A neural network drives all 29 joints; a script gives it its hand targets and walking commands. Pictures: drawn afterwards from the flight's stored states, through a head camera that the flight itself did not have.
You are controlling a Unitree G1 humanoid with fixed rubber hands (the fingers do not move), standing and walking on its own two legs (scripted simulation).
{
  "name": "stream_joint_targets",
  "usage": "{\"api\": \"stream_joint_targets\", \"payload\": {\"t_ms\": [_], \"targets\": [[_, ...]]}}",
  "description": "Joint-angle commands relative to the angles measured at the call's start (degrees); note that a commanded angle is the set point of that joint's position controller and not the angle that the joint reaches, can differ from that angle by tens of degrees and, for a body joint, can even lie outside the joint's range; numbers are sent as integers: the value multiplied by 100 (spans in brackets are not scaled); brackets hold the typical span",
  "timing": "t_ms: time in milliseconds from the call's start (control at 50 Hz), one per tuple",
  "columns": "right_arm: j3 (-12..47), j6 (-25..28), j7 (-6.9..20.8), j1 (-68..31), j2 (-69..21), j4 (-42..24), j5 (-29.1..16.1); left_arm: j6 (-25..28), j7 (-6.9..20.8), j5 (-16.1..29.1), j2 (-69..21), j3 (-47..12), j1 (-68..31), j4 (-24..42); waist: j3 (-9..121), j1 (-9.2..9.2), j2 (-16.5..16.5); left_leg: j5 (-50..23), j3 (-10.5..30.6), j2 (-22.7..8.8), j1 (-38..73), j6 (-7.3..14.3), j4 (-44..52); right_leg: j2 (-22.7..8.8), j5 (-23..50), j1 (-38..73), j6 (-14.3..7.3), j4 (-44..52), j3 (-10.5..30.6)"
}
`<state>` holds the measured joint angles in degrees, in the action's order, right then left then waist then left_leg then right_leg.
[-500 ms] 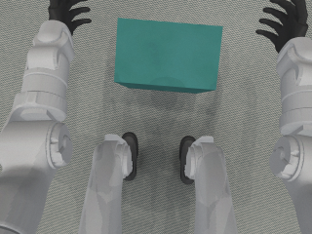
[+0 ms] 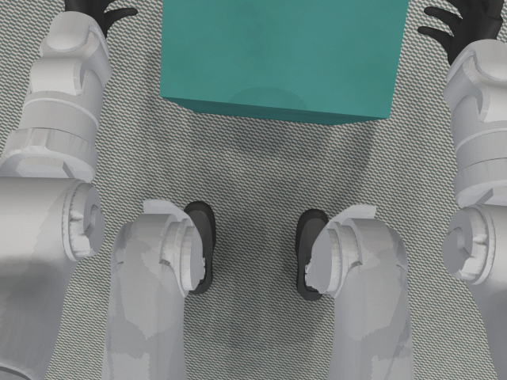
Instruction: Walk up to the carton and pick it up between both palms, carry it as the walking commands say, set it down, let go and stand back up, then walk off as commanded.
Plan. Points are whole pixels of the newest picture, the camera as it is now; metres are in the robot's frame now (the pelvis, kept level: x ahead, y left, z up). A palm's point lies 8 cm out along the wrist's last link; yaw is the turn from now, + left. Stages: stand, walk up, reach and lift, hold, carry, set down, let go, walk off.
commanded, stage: reach and lift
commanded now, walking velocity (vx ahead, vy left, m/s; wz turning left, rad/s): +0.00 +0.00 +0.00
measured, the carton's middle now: (274, 60) +0.53 -0.01 -0.27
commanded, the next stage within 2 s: none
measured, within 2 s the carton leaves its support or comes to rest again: leaves its support in 1.92 s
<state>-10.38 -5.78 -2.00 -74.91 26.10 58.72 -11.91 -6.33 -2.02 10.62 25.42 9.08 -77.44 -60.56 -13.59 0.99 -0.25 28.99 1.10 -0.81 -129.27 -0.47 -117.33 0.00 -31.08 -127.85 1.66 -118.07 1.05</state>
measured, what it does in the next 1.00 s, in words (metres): stands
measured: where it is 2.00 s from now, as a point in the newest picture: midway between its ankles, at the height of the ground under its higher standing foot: (254, 265)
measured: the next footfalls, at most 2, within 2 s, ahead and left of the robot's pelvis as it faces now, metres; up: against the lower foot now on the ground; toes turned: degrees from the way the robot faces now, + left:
none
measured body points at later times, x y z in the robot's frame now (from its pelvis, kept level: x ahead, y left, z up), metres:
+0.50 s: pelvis +0.00 -0.01 -0.05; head +0.37 -0.01 +0.20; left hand +0.55 +0.21 -0.22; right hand +0.54 -0.24 -0.23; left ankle +0.12 +0.12 -0.37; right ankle +0.11 -0.13 -0.37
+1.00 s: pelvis +0.00 +0.00 -0.04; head +0.37 +0.00 +0.20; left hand +0.55 +0.18 -0.22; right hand +0.55 -0.20 -0.22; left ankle +0.12 +0.12 -0.37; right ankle +0.11 -0.13 -0.37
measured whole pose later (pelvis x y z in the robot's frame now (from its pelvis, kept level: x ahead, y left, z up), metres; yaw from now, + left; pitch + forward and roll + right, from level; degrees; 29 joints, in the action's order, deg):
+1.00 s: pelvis +0.00 +0.00 -0.04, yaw +0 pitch +36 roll +1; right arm -1.8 -1.8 -6.3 -82.2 23.3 65.2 -17.6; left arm -1.5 -5.2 16.1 23.3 1.4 -83.4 -66.6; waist -22.9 0.6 -1.1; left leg 30.1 0.9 -1.4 -130.5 -1.1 -125.0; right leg 0.9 -31.7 -130.1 1.4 -126.2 1.6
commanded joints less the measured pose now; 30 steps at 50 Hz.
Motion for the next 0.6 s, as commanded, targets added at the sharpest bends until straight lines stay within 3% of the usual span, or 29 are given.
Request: {"api": "stream_joint_targets", "payload": {"t_ms": [0,20,40,60,80,100,120,220,240,300,320,340,380,420,480,500,580], "targets": [[40,155,16,-1571,870,-249,-128,119,-61,64,841,-47,-1521,300,6263,-7,123,-803,-258,90,3551,-94,619,-73,1010,2803,56,799,-404],[10,183,7,-1715,973,-162,-191,129,-74,110,806,-138,-1676,276,6197,104,214,-760,-212,36,3630,-83,548,-99,987,2659,25,729,-433],[95,214,13,-1747,993,-100,-231,152,-101,138,857,-154,-1780,340,6264,42,194,-905,-182,48,3770,-69,499,-96,1036,2602,17,621,-447],[69,249,-1,-1766,1044,-119,-244,179,-125,178,831,-267,-1816,394,6439,158,242,-987,-164,36,3980,-88,404,-92,1064,2606,6,572,-467],[152,271,-3,-1815,1030,-39,-324,206,-149,244,868,-301,-1880,436,6454,91,270,-1070,-167,52,3971,-105,379,-120,1167,2644,-4,494,-454],[69,315,-17,-1909,1115,-113,-361,222,-163,247,861,-360,-1977,414,6391,213,354,-1116,-138,28,4033,-100,277,-103,1161,2401,-6,433,-463],[150,324,-23,-1961,1152,23,-416,230,-191,252,937,-364,-2057,381,6535,135,368,-1196,-145,36,4214,-103,240,-125,1189,2498,-21,389,-450],[168,437,-101,-1895,1283,33,-508,285,-262,414,950,-568,-2055,505,7004,283,473,-1728,-71,34,4541,-142,-49,-115,1631,2486,-41,136,-488],[240,452,-108,-1875,1230,65,-588,306,-269,439,937,-586,-2035,495,7081,169,513,-1793,-104,56,4590,-129,-127,-87,1670,2508,-46,84,-479],[323,490,-130,-1814,1123,-5,-613,345,-246,444,959,-552,-1877,470,7045,129,414,-1808,-177,55,4221,-107,-217,-47,1843,2735,-56,24,-454],[399,488,-131,-1841,1085,-9,-654,362,-244,448,999,-503,-1872,484,7013,0,357,-1782,-221,51,4111,-99,-232,-67,1854,2808,-56,16,-419],[452,489,-132,-1809,1056,-11,-652,358,-232,500,942,-500,-1787,433,6984,-17,211,-1750,-227,69,3958,-82,-237,-55,1863,2964,-44,6,-427],[490,483,-163,-1811,995,-45,-659,394,-199,442,998,-444,-1658,299,6881,-88,218,-1693,-292,41,3680,-81,-296,-56,1940,3087,-21,0,-329],[563,474,-178,-1737,879,39,-591,418,-160,475,963,-387,-1637,214,6628,-58,26,-1542,-309,35,3312,-44,-303,-27,1902,3183,-16,-3,-298],[691,462,-215,-1782,698,-12,-567,466,-95,457,974,-268,-1510,23,6248,-234,-228,-1309,-359,11,2768,-17,-356,-40,1846,3401,21,96,-151],[633,446,-225,-1740,652,42,-516,477,-79,432,1060,-209,-1547,-66,6128,-145,-176,-1157,-347,-6,2638,-19,-303,-35,1784,3364,41,96,-171],[778,415,-244,-1939,523,-2,-478,523,-33,434,925,-160,-1567,-202,5868,-233,-246,-972,-397,-29,2381,-32,-293,-44,1666,3460,71,178,-21]]}}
